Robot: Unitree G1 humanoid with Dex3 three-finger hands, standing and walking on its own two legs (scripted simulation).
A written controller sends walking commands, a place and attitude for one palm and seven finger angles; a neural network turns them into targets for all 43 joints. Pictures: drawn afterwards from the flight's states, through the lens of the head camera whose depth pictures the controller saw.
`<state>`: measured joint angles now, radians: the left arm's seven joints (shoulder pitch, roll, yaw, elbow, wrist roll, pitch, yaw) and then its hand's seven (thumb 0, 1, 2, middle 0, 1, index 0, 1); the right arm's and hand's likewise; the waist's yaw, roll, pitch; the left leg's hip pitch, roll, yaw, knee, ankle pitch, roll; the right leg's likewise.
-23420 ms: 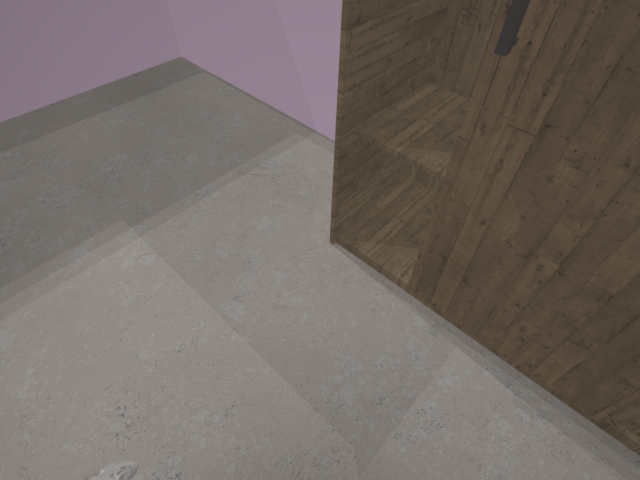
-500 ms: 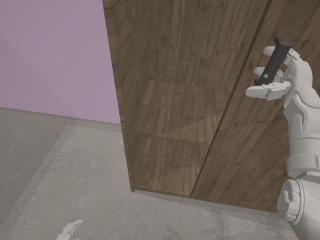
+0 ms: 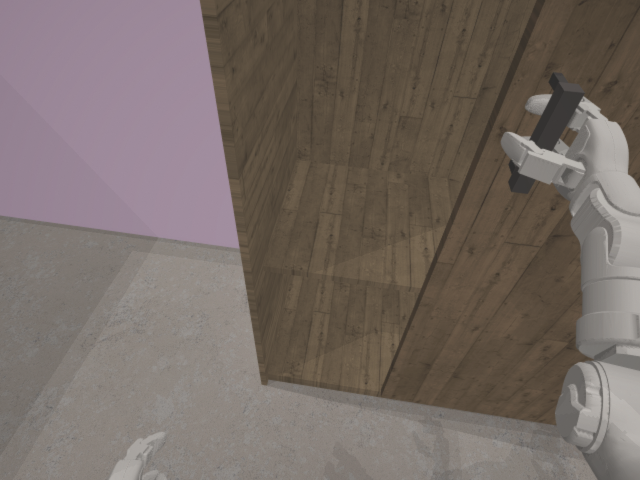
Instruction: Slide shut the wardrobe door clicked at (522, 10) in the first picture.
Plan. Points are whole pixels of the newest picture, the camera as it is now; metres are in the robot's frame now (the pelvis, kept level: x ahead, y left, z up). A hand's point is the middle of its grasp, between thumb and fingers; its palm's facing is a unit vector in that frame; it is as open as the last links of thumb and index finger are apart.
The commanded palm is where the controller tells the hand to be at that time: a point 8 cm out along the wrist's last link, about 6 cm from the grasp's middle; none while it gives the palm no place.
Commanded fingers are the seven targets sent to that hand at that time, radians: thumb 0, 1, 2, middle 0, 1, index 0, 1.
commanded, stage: grip the handle and tug to test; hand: right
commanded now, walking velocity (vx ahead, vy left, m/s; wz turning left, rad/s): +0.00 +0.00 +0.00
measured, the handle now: (537, 134) +0.50 -0.22 +0.23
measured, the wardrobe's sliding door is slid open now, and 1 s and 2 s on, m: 0.36 0.36 0.35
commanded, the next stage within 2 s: tug the door sideways, standing still in 0.86 s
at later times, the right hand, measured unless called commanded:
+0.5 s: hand (531, 151) +0.44 -0.19 +0.23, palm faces +0.11 +0.99 +0.00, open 5.8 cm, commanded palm +0.41 -0.23 +0.23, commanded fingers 0.00 -0.90 -0.90 0.45 1.40 0.45 1.40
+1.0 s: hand (528, 154) +0.44 -0.19 +0.23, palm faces +0.11 +0.99 -0.03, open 6.1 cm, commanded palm +0.41 -0.23 +0.23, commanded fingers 0.00 -0.90 -0.90 0.45 1.40 0.45 1.40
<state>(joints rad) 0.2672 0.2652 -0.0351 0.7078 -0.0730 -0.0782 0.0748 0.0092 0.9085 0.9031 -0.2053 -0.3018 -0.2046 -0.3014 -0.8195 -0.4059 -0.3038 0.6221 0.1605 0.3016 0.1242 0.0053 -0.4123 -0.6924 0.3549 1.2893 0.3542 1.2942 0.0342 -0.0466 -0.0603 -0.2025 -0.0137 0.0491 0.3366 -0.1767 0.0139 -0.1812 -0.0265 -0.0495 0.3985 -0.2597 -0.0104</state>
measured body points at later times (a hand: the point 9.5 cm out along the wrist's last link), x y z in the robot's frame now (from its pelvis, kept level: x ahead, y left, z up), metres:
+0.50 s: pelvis +0.00 +0.00 +0.00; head +0.00 +0.01 +0.45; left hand +0.13 +0.25 -0.11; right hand +0.43 -0.24 +0.24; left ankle +0.00 +0.11 -0.75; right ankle -0.04 -0.11 -0.75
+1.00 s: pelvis +0.04 -0.01 +0.00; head +0.03 +0.01 +0.45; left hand +0.19 +0.24 -0.10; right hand +0.43 -0.24 +0.24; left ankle +0.00 +0.11 -0.74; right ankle -0.03 -0.11 -0.74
